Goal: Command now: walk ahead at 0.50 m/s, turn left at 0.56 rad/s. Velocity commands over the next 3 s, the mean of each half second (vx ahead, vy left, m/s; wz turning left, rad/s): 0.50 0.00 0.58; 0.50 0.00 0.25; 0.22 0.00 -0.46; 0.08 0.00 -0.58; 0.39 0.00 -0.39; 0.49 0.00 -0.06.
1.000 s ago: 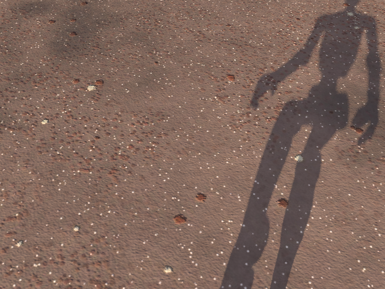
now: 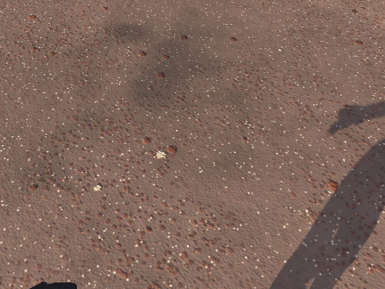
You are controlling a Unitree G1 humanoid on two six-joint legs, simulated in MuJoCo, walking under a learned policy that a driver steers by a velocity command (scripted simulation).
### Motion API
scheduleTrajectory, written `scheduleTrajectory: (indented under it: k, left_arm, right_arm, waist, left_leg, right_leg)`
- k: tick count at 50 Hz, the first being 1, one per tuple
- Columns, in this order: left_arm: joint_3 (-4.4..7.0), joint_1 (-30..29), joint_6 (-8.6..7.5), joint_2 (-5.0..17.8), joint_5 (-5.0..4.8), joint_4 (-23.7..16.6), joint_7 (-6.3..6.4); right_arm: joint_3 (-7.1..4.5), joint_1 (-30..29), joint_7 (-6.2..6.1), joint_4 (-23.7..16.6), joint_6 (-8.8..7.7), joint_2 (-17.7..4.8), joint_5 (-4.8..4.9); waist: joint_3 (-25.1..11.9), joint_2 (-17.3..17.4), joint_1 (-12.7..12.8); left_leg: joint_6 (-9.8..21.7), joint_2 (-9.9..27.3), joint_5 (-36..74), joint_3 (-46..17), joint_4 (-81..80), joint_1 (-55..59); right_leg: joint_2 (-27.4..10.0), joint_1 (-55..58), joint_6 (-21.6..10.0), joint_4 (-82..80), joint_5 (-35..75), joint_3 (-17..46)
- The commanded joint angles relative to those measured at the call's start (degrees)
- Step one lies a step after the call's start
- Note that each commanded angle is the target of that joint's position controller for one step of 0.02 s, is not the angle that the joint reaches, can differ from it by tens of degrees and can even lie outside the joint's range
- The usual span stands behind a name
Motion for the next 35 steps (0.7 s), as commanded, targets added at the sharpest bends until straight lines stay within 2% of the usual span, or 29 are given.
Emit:
scheduleTrajectory:
  k: [1,4,6,7,8,9,10,11,12,13,14,15,16,18,21,25,27,29,31,32,33,34,35]
  left_arm:
    - [0.49,-5.90,-0.98,3.02,-0.69,-5.12,-0.44]
    - [1.12,-6.99,-1.63,5.02,-1.03,-6.10,-1.09]
    - [1.72,-4.94,-2.22,6.36,-1.16,-5.85,-1.32]
    - [2.20,-1.28,-2.52,6.96,-1.11,-4.89,-1.19]
    - [3.07,4.51,-2.82,8.67,-0.49,-3.72,-0.83]
    - [3.91,13.31,-2.83,11.90,0.25,-2.98,-0.32]
    - [4.87,17.61,-1.81,15.35,0.31,-0.79,-0.58]
    - [3.68,16.15,-1.54,9.87,-1.06,-1.89,-0.87]
    - [2.81,13.90,-1.17,6.67,-1.04,-2.54,-0.59]
    - [2.37,10.91,-0.83,6.00,-0.38,-2.86,-0.55]
    - [2.06,9.23,-0.62,4.91,-0.08,-2.44,-0.50]
    - [1.77,8.47,-0.72,4.29,0.25,-2.12,-0.33]
    - [1.76,8.13,-0.89,3.91,0.05,-1.74,-0.31]
    - [2.17,8.50,-1.29,4.84,-0.44,-0.81,-0.30]
    - [2.91,9.11,-1.24,6.91,-0.41,0.29,-0.17]
    - [3.14,9.77,-0.47,8.29,-0.70,1.30,0.13]
    - [3.35,11.59,0.05,9.21,-1.09,2.16,0.25]
    - [3.69,12.85,0.70,10.26,-1.71,2.93,0.23]
    - [4.15,12.72,1.42,11.70,-2.32,3.11,0.37]
    - [4.49,12.56,1.77,12.72,-2.62,3.02,0.59]
    - [4.69,12.17,2.22,13.38,-2.86,2.88,0.79]
    - [4.27,11.62,2.43,12.44,-2.93,2.60,1.02]
    - [2.52,14.11,2.07,8.16,-0.87,2.07,0.90]
  right_arm:
    - [-2.93,1.00,-0.73,-3.06,-0.40,-10.46,0.42]
    - [-2.84,2.52,-1.00,-2.46,0.19,-9.60,0.63]
    - [-3.00,1.92,-1.22,-2.68,0.61,-9.70,0.39]
    - [-2.81,1.05,-1.20,-3.01,0.82,-9.08,0.35]
    - [-2.06,0.63,-1.02,-3.59,0.77,-7.06,0.12]
    - [-0.79,1.11,-0.83,-4.76,0.58,-3.82,-0.81]
    - [-0.03,9.24,-0.78,-6.19,0.08,-1.36,1.09]
    - [-0.97,8.50,-1.00,-4.71,0.08,-7.52,1.45]
    - [-1.83,2.27,-0.94,-5.46,0.37,-10.32,1.09]
    - [-1.89,-0.73,-1.01,-6.06,0.66,-9.81,0.58]
    - [-2.06,-2.69,-0.81,-6.78,0.66,-9.08,-0.01]
    - [-2.08,-2.19,-0.40,-7.02,0.89,-7.93,0.38]
    - [-1.96,-1.73,-0.16,-7.05,1.22,-6.80,0.83]
    - [-1.57,-2.95,0.03,-8.08,1.78,-5.00,0.81]
    - [-1.18,-5.96,0.33,-9.60,1.84,-4.19,0.42]
    - [-0.55,-11.95,1.71,-10.87,1.08,-3.16,0.46]
    - [-0.30,-15.45,2.41,-12.09,0.95,-2.75,0.51]
    - [-0.38,-17.64,3.03,-13.36,1.04,-3.11,0.68]
    - [-1.06,-17.27,3.42,-14.12,1.23,-4.55,0.45]
    - [-1.73,-15.27,3.41,-13.97,1.47,-5.78,0.22]
    - [-2.83,-10.01,3.28,-12.87,1.72,-7.68,0.16]
    - [-4.62,-0.34,2.67,-10.20,2.01,-10.54,0.34]
    - [-5.90,7.67,1.34,-8.26,2.52,-14.39,0.47]
  waist:
    - [-1.43,6.37,-0.76]
    - [-1.64,7.05,-0.58]
    - [-2.01,8.70,0.96]
    - [-3.14,9.26,3.07]
    - [-7.38,8.40,5.93]
    - [-15.56,1.93,9.23]
    - [-21.10,-18.09,5.35]
    - [-16.94,-11.50,6.66]
    - [-10.10,-5.99,8.17]
    - [-5.96,-2.10,7.20]
    - [-2.94,-1.74,6.28]
    - [-2.25,-3.58,4.90]
    - [-1.85,-4.76,4.46]
    - [-1.00,-4.33,4.28]
    - [-0.61,-2.40,4.61]
    - [0.72,-1.60,6.72]
    - [1.79,-1.26,7.94]
    - [2.72,-1.49,8.12]
    - [1.84,-2.42,6.51]
    - [-0.08,-3.56,4.84]
    - [-3.27,-3.79,1.46]
    - [-8.17,-2.24,-3.81]
    - [-13.55,6.46,-6.10]
  left_leg:
    - [7.18,11.70,7.53,-9.30,-5.31,-5.92]
    - [6.44,13.61,5.69,-14.22,-0.51,-0.30]
    - [5.71,14.66,7.35,-17.31,3.11,1.99]
    - [4.83,13.68,9.00,-17.54,5.92,1.72]
    - [3.09,10.71,10.90,-15.56,13.11,-0.53]
    - [0.82,6.75,2.17,-10.31,29.02,-8.00]
    - [-2.87,-0.38,-23.33,-3.47,46.68,-29.09]
    - [-3.51,4.75,-21.94,-5.08,53.89,-35.66]
    - [-3.84,6.62,-16.38,-3.89,55.47,-37.07]
    - [-4.20,8.57,-12.27,-2.12,54.45,-35.02]
    - [-4.29,10.11,-9.56,-2.05,52.03,-33.93]
    - [-4.20,11.60,-7.95,-1.80,50.51,-31.22]
    - [-4.31,12.19,-7.23,-0.88,49.18,-30.06]
    - [-4.86,12.97,-5.64,0.27,46.53,-31.09]
    - [-5.74,13.63,0.33,0.69,39.83,-33.52]
    - [-5.10,12.72,11.15,4.15,27.03,-30.52]
    - [-4.41,12.04,12.23,6.11,22.56,-29.57]
    - [-3.22,11.43,10.05,7.34,19.55,-29.30]
    - [-1.18,9.21,4.85,9.57,17.61,-25.97]
    - [0.07,7.16,1.74,11.24,17.44,-22.05]
    - [1.69,4.76,0.26,12.62,16.30,-14.89]
    - [3.92,2.50,4.04,12.65,12.90,-0.79]
    - [7.42,11.32,4.65,-1.36,12.07,17.85]
  right_leg:
    - [4.14,8.94,0.41,-7.73,8.04,-2.84]
    - [4.60,9.35,-0.85,-11.99,4.45,-0.86]
    - [4.78,12.12,-2.42,-13.02,-0.96,-0.85]
    - [5.04,17.06,-3.66,-15.02,-1.55,-1.90]
    - [2.92,27.13,-5.80,-15.57,-1.51,-0.96]
    - [-6.96,42.21,-9.31,-14.34,-4.50,8.48]
    - [-18.70,59.01,-18.26,-19.21,-16.96,34.86]
    - [-18.85,56.54,-16.76,-21.82,-28.20,37.92]
    - [-16.45,49.76,-14.37,-22.68,-26.88,28.74]
    - [-14.10,42.56,-13.20,-23.80,-19.33,21.52]
    - [-12.18,37.46,-13.09,-25.14,-13.38,16.67]
    - [-10.66,34.15,-12.57,-26.47,-9.77,12.35]
    - [-9.52,32.50,-12.62,-27.91,-7.99,9.03]
    - [-9.61,31.37,-13.72,-29.96,-4.14,4.58]
    - [-10.36,32.94,-14.66,-31.26,2.22,-0.70]
    - [-8.62,34.21,-12.76,-31.30,5.99,-9.13]
    - [-9.21,36.12,-12.12,-31.01,6.40,-11.28]
    - [-10.48,39.25,-11.41,-29.86,8.91,-12.70]
    - [-11.16,42.00,-10.35,-25.39,21.61,-14.72]
    - [-11.12,42.94,-9.77,-20.80,31.71,-15.82]
    - [-10.50,42.46,-9.04,-12.67,39.32,-17.06]
    - [-8.57,36.91,-7.29,-0.48,38.38,-18.66]
    - [-6.07,20.81,-5.17,17.39,13.36,-18.28]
